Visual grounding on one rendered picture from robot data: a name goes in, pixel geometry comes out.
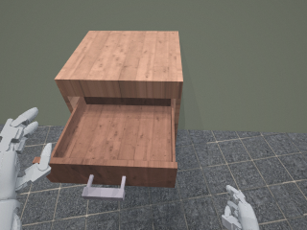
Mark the robot right hand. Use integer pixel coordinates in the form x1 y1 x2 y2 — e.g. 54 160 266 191
222 185 260 230

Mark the handle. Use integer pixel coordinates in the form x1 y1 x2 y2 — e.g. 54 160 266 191
82 174 126 201

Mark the left robot forearm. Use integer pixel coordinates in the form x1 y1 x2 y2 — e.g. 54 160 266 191
0 199 22 230

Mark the cabinet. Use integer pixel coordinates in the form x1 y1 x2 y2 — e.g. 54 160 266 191
55 31 183 147

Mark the robot left hand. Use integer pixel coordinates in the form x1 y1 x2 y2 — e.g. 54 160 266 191
0 107 52 200

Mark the drawer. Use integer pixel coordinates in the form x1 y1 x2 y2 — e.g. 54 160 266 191
32 97 177 188

